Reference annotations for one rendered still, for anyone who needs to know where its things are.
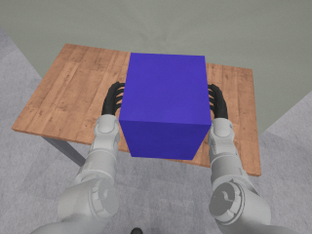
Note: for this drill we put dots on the robot right forearm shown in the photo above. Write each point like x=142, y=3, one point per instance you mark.
x=224, y=158

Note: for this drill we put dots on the robot right hand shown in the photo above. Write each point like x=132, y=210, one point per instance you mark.
x=219, y=106

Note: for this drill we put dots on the carton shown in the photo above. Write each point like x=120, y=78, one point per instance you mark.
x=165, y=110

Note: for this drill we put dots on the robot left hand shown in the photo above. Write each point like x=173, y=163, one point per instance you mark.
x=109, y=105

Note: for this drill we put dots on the right robot upper arm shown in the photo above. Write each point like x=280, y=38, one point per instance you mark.
x=237, y=210

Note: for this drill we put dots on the robot left forearm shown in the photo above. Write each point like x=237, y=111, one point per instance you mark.
x=103, y=153

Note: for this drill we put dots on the table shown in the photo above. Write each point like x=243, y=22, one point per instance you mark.
x=68, y=101

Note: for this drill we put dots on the left robot upper arm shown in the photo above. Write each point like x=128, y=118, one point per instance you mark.
x=84, y=208

